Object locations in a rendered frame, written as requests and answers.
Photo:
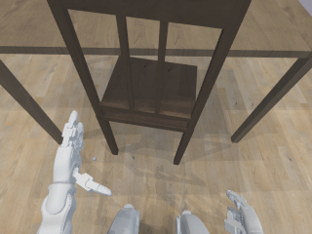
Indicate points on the left robot forearm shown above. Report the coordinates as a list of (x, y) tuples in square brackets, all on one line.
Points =
[(57, 209)]

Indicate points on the robot right hand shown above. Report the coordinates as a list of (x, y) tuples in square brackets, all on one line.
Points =
[(245, 220)]

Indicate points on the chair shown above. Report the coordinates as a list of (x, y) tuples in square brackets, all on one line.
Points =
[(147, 92)]

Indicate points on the robot left thigh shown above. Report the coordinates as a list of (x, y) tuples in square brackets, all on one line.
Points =
[(125, 222)]

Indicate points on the right robot shin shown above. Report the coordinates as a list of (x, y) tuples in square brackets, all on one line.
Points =
[(186, 213)]

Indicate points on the robot left hand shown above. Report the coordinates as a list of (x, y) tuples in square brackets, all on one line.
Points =
[(68, 156)]

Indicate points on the table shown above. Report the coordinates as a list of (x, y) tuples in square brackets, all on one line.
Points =
[(270, 29)]

